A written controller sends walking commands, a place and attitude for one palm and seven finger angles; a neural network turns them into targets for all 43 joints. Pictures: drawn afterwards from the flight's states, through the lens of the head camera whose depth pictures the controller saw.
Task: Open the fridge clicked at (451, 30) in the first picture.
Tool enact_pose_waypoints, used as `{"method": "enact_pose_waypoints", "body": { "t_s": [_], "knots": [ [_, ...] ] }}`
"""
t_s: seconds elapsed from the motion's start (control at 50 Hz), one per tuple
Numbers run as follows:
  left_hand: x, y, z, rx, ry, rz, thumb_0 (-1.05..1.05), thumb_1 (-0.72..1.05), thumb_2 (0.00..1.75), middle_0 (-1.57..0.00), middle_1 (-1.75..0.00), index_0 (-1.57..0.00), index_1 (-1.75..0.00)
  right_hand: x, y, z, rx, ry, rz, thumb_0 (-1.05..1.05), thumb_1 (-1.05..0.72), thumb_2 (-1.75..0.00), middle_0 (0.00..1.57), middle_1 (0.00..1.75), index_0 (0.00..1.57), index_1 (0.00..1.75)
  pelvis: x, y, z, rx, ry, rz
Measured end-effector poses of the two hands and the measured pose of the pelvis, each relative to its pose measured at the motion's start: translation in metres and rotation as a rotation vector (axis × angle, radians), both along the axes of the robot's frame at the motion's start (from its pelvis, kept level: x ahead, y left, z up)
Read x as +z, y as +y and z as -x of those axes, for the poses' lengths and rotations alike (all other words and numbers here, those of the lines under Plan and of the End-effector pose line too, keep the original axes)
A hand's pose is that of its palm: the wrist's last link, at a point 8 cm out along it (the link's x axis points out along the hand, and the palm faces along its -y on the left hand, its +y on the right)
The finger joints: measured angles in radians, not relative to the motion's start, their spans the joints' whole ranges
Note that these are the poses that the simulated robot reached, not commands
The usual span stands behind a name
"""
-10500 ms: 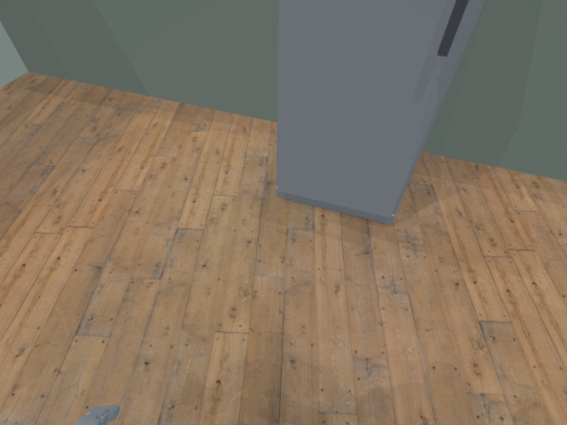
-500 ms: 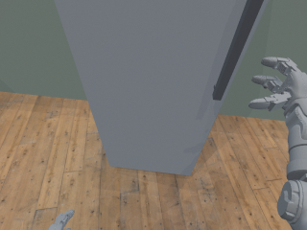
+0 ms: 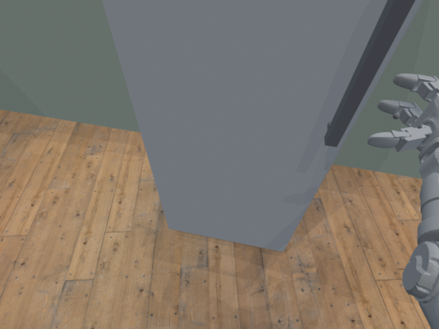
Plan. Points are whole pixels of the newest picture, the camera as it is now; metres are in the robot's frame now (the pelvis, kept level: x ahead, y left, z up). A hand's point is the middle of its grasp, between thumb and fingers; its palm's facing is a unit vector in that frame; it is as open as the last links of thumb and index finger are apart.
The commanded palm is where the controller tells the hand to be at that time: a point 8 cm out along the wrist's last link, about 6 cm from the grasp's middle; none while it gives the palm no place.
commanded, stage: move the hooked fingers beside the handle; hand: right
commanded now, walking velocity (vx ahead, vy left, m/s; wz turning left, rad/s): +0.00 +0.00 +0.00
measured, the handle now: (368, 54) +0.53 -0.16 +0.25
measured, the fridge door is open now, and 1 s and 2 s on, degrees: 0 0 0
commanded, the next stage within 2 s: feel for the door with the fingertips in 0.56 s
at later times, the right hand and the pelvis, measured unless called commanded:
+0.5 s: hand (391, 115) +0.46 -0.22 +0.18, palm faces +0.08 +1.00 +0.01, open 14.0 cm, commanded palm +0.43 -0.27 +0.19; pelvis -0.01 +0.00 +0.00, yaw -1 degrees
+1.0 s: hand (369, 112) +0.48 -0.19 +0.18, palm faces +0.07 +1.00 +0.01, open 13.9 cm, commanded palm +0.44 -0.23 +0.19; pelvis +0.00 +0.00 +0.00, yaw -1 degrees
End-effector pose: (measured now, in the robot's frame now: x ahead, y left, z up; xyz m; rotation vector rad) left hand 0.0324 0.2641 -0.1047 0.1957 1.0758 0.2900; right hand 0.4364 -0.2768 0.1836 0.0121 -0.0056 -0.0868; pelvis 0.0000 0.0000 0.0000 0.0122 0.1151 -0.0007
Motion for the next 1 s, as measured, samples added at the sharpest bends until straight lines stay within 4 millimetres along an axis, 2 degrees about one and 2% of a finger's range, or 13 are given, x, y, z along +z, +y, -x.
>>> {"method": "enact_pose_waypoints", "body": {
  "t_s": [0.08, 0.16, 0.28, 0.36, 0.46, 0.64, 0.74, 0.84, 1.0],
  "knots": [
    [0.001, 0.0, -0.003, -0.007, 0.0, -0.005, 0.01, 0.9, 0.9, -0.2, -0.3, -0.2, -0.3, 0.001, -0.007, 0.009, 0.003, -0.011, 0.004, -0.01, 0.5, -0.3, 0.3, 1.2, 0.3, 1.2, 0.0, -0.001, 0.0, -0.006, -0.007, -0.003],
    [0.002, 0.0, -0.014, -0.036, -0.017, -0.015, 0.01, 0.9, 0.9, -0.2, -0.3, -0.2, -0.3, 0.003, -0.006, 0.014, 0.017, -0.011, 0.0, -0.01, 0.5, -0.3, 0.3, 1.2, 0.3, 1.2, 0.0, -0.002, 0.002, -0.023, -0.013, -0.007],
    [0.005, -0.003, -0.034, -0.081, -0.069, -0.023, 0.01, 0.9, 0.9, -0.2, -0.3, -0.2, -0.3, 0.002, 0.004, 0.011, 0.022, 0.011, -0.002, -0.01, 0.5, -0.3, 0.3, 1.2, 0.3, 1.2, -0.001, -0.003, 0.007, -0.04, -0.01, -0.008],
    [0.006, -0.005, -0.04, -0.093, -0.095, -0.02, 0.01, 0.9, 0.9, -0.2, -0.3, -0.2, -0.3, 0.002, 0.009, 0.006, 0.016, 0.005, -0.015, -0.01, 0.5, -0.3, 0.3, 1.2, 0.3, 1.2, -0.002, -0.003, 0.009, -0.037, -0.004, -0.006],
    [0.005, -0.006, -0.034, -0.08, -0.088, -0.013, 0.0, 0.9, 0.9, -0.2, -0.3, -0.21, -0.3, 0.0, 0.009, -0.001, 0.008, 0.013, -0.008, -0.01, 0.5, -0.3, 0.3, 1.2, 0.3, 1.2, -0.003, -0.001, 0.009, -0.028, 0.006, -0.006],
    [-0.002, -0.001, -0.001, -0.037, 0.016, -0.013, 0.0, 0.9, 0.9, -0.2, -0.3, -0.21, -0.3, -0.001, 0.002, -0.004, 0.014, 0.011, 0.002, -0.01, 0.5, -0.3, 0.3, 1.2, 0.3, 1.2, -0.003, 0.0, 0.006, -0.026, 0.015, -0.008],
    [-0.003, 0.002, 0.009, -0.021, 0.053, -0.016, 0.01, 0.9, 0.9, -0.2, -0.3, -0.2, -0.3, -0.002, 0.006, -0.007, 0.025, 0.003, 0.007, -0.01, 0.5, -0.3, 0.3, 1.2, 0.3, 1.2, -0.003, 0.0, 0.004, -0.025, 0.02, -0.009],
    [-0.004, 0.003, 0.007, -0.027, 0.055, -0.013, 0.01, 0.9, 0.9, -0.2, -0.3, -0.2, -0.3, -0.004, 0.023, -0.011, 0.044, 0.005, -0.011, -0.01, 0.5, -0.3, 0.3, 1.2, 0.3, 1.2, -0.003, -0.001, 0.002, -0.028, 0.02, -0.009],
    [-0.002, -0.001, -0.013, -0.032, -0.015, 0.007, 0.01, 0.91, 0.9, -0.2, -0.3, -0.2, -0.3, -0.007, 0.037, -0.014, 0.015, 0.009, -0.001, -0.01, 0.5, -0.3, 0.3, 1.2, 0.3, 1.21, -0.003, 0.001, -0.001, -0.016, 0.019, -0.004]
  ]
}}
